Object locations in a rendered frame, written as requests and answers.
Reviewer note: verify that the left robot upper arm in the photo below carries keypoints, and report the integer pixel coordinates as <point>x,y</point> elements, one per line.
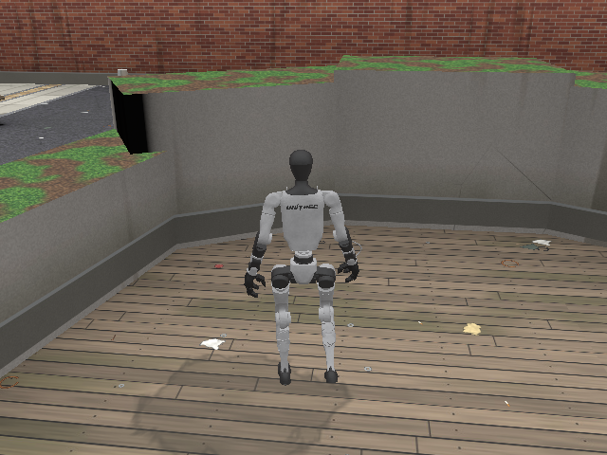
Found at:
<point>273,200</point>

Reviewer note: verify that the humanoid robot torso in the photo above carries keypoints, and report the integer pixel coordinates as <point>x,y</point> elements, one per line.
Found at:
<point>302,217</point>

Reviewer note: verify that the robot left hand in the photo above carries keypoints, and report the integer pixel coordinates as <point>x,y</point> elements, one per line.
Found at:
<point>249,284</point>

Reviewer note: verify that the robot right hand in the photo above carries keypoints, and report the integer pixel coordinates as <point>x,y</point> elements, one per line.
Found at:
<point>347,268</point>

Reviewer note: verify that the robot right thigh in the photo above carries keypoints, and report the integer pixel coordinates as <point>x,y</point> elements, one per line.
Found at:
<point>325,277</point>

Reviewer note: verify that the right robot upper arm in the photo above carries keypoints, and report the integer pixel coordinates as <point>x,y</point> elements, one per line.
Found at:
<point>332,200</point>

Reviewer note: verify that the robot right forearm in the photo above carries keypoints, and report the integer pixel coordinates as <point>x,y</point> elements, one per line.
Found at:
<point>348,250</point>

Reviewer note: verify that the robot left forearm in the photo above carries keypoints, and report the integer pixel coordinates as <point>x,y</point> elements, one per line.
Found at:
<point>256,257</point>

